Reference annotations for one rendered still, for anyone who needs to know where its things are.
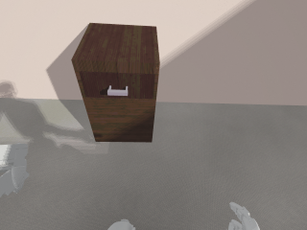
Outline left robot hand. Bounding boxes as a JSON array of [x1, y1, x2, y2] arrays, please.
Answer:
[[0, 143, 30, 197]]

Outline cabinet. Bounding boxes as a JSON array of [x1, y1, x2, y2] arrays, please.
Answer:
[[71, 23, 160, 143]]

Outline right robot hand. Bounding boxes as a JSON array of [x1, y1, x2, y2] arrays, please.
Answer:
[[226, 201, 260, 230]]

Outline drawer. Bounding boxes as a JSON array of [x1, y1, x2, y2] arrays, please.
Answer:
[[80, 71, 154, 99]]

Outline handle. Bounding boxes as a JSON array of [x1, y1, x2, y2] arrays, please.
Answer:
[[107, 85, 129, 96]]

